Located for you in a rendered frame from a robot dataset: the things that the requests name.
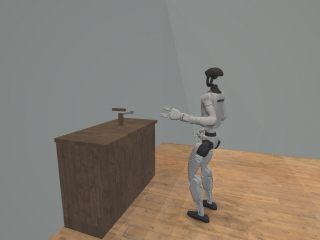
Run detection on robot left hand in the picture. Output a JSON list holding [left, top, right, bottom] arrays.
[[160, 106, 182, 120]]

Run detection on tap lever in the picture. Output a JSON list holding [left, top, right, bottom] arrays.
[[123, 111, 134, 115]]

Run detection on robot left shin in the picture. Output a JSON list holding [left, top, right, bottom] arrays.
[[188, 178, 204, 216]]

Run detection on robot left forearm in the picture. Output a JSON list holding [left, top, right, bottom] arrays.
[[180, 113, 215, 127]]

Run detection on counter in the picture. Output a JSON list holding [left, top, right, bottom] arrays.
[[54, 108, 158, 239]]

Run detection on robot left upper arm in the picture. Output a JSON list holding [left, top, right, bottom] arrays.
[[200, 92, 217, 127]]

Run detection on robot right thigh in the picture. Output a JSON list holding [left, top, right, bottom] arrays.
[[200, 140, 221, 178]]

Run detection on robot right upper arm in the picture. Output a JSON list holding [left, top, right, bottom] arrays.
[[221, 92, 227, 121]]

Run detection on robot right hand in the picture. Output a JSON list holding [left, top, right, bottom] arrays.
[[193, 128, 206, 142]]

